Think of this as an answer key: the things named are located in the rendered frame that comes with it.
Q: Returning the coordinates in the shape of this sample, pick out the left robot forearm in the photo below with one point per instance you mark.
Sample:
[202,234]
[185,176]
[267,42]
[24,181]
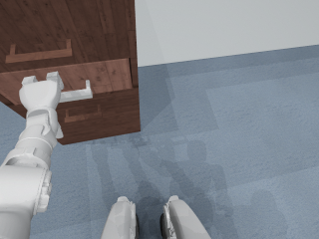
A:
[35,145]

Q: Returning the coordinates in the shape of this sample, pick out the cabinet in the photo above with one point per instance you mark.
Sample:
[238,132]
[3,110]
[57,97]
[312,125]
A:
[96,31]

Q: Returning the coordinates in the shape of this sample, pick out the left robot shin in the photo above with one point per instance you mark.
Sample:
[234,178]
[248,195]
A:
[132,231]

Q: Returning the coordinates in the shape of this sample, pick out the drawer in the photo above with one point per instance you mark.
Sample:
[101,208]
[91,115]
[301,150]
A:
[104,76]

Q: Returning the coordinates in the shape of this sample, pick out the right robot shin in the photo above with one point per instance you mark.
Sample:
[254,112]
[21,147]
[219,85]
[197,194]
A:
[171,233]

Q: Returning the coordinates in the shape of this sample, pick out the robot shin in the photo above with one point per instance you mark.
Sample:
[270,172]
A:
[132,231]
[171,233]

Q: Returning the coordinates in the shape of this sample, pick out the left robot hand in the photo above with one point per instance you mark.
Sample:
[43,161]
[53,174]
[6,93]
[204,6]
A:
[42,94]

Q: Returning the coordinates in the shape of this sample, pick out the robot left upper arm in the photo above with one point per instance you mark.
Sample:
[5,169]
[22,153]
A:
[24,192]

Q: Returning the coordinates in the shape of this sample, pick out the handle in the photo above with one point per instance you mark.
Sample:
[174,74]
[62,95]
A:
[40,59]
[77,94]
[83,118]

